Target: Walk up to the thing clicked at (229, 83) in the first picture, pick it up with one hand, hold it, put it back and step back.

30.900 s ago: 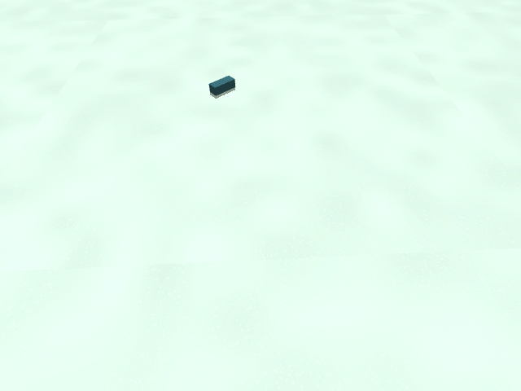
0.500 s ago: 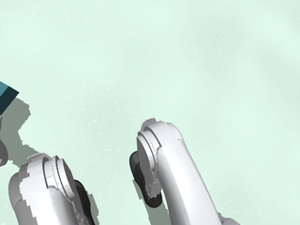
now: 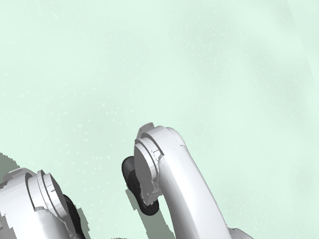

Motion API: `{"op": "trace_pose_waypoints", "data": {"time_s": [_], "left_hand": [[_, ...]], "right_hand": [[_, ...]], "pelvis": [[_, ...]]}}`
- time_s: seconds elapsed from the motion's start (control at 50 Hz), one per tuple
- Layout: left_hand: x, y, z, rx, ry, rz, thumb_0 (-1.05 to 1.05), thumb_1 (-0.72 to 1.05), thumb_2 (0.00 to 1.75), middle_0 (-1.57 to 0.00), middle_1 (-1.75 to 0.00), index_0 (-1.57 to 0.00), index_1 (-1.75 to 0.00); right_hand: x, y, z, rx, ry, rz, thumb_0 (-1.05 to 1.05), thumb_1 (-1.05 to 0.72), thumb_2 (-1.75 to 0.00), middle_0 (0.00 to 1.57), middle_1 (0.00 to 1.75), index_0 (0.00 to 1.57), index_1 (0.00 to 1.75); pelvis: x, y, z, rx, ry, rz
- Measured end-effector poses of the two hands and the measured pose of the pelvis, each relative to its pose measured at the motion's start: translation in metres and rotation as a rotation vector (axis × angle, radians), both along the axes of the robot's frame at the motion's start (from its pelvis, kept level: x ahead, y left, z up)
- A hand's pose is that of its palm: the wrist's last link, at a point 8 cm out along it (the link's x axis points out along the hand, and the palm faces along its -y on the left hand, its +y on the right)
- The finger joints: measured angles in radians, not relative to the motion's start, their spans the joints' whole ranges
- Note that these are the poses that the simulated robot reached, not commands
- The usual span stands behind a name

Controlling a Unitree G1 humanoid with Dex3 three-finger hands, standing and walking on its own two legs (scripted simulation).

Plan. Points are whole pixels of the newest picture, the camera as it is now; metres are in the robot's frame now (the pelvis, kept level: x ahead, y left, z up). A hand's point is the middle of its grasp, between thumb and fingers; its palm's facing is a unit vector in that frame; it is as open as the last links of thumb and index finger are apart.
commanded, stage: rest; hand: left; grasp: from above
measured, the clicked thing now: out of the picture +0.45 +0.33 -0.27
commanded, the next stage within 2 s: open in 0.34 s
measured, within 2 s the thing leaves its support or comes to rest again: rests again in 0.08 s
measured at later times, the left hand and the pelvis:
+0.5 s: hand out of the picture +0.44 +0.32 -0.25, palm faces -0.26 -0.37 -0.89, open 9.9 cm; pelvis -0.01 +0.00 +0.00, yaw -1 degrees
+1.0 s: hand out of the picture +0.44 +0.33 -0.25, palm faces -0.26 -0.36 -0.90, open 13.0 cm; pelvis -0.01 +0.00 +0.01, yaw -2 degrees
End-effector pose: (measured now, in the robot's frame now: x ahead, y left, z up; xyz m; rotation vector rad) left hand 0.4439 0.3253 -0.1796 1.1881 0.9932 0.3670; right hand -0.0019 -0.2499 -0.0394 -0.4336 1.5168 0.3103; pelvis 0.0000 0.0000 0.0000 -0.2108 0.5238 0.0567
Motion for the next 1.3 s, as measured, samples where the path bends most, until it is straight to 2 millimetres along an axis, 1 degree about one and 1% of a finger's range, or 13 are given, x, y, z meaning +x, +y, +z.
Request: {"op": "trace_pose_waypoints", "data": {"time_s": [0.24, 0.52, 0.64, 0.84, 1.02, 1.16, 1.3], "left_hand": [[0.000, 0.003, -0.009, 0.002, 0.015, 0.022, -0.02, 0.01, 0.42, -0.73, -0.47, -0.77, -0.44], [-0.001, 0.001, -0.010, 0.008, 0.021, 0.014, -0.02, 0.01, 0.44, -0.72, -0.48, -0.76, -0.46], [0.000, 0.000, -0.011, 0.003, 0.017, 0.012, -0.01, -0.01, 0.54, -0.63, -0.56, -0.65, -0.55], [0.001, 0.003, -0.010, 0.016, 0.011, 0.012, 0.00, -0.21, 0.75, -0.44, -0.71, -0.43, -0.73], [0.000, 0.005, -0.010, 0.018, 0.020, 0.009, 0.00, -0.39, 0.90, -0.27, -0.85, -0.26, -0.87], [0.001, 0.003, -0.012, 0.014, 0.017, 0.007, 0.00, -0.48, 0.99, -0.19, -0.94, -0.17, -0.97], [0.001, 0.003, -0.013, 0.012, 0.016, 0.012, 0.00, -0.52, 1.06, -0.16, -1.00, -0.13, -1.02]], "right_hand": [[-0.003, 0.008, 0.001, 0.025, 0.008, 0.009, 0.00, -0.92, -0.91, 0.19, 0.30, 0.20, 0.30], [-0.008, 0.014, 0.008, 0.017, -0.003, 0.017, 0.00, -0.92, -0.91, 0.19, 0.30, 0.20, 0.30], [-0.011, 0.014, 0.011, 0.012, -0.003, 0.026, 0.00, -0.92, -0.91, 0.19, 0.30, 0.20, 0.30], [-0.014, 0.015, 0.017, 0.003, -0.001, 0.025, 0.00, -0.92, -0.91, 0.19, 0.30, 0.20, 0.30], [-0.011, 0.015, 0.019, 0.003, -0.004, 0.034, 0.00, -0.92, -0.91, 0.19, 0.30, 0.20, 0.30], [-0.007, 0.014, 0.021, 0.000, -0.009, 0.044, 0.00, -0.92, -0.91, 0.19, 0.30, 0.20, 0.30], [-0.007, 0.015, 0.024, -0.003, -0.009, 0.045, 0.00, -0.92, -0.91, 0.19, 0.30, 0.20, 0.30]], "pelvis": [[-0.002, 0.001, 0.000, -0.010, -0.011, -0.006], [-0.005, 0.002, 0.003, -0.025, -0.029, -0.011], [-0.008, 0.003, 0.003, -0.029, -0.041, -0.011], [-0.009, 0.003, 0.005, -0.035, -0.042, -0.015], [-0.009, 0.003, 0.008, -0.037, -0.038, -0.013], [-0.009, 0.003, 0.010, -0.039, -0.038, -0.014], [-0.009, 0.004, 0.011, -0.041, -0.037, -0.013]]}}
